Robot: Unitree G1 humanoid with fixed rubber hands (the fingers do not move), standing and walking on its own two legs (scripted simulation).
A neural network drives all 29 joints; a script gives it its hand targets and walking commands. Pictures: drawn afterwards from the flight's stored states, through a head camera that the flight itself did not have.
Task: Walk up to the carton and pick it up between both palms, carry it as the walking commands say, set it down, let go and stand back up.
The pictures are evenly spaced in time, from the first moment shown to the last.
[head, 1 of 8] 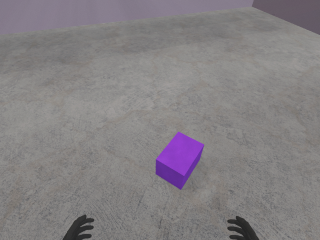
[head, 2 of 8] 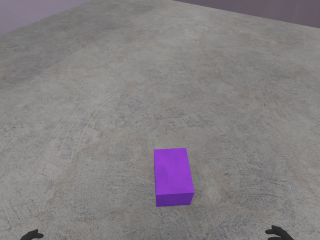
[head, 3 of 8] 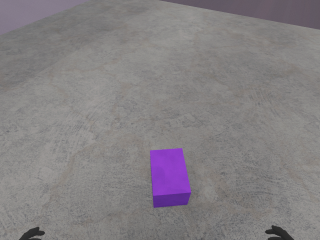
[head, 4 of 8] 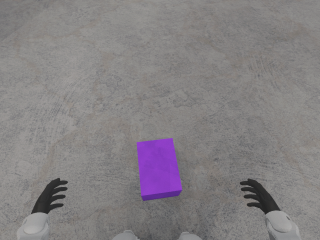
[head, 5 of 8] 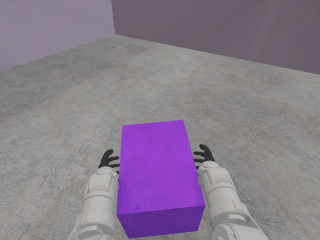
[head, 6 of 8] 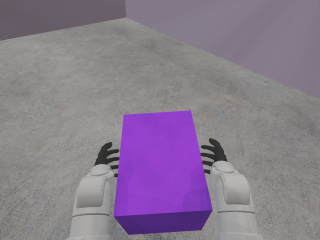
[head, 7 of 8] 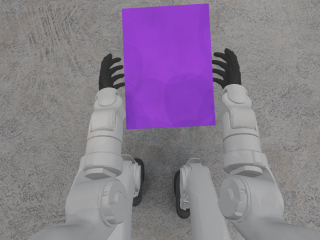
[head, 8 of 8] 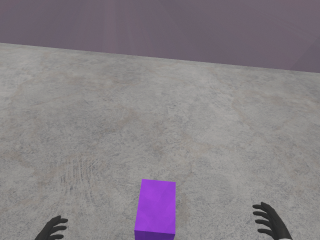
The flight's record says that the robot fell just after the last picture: no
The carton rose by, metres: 0.71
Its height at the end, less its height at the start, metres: +0.00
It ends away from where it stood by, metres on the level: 1.39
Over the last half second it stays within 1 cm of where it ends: yes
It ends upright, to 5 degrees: yes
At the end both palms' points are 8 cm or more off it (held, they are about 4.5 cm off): yes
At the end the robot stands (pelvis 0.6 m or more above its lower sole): yes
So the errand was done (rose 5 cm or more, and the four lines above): yes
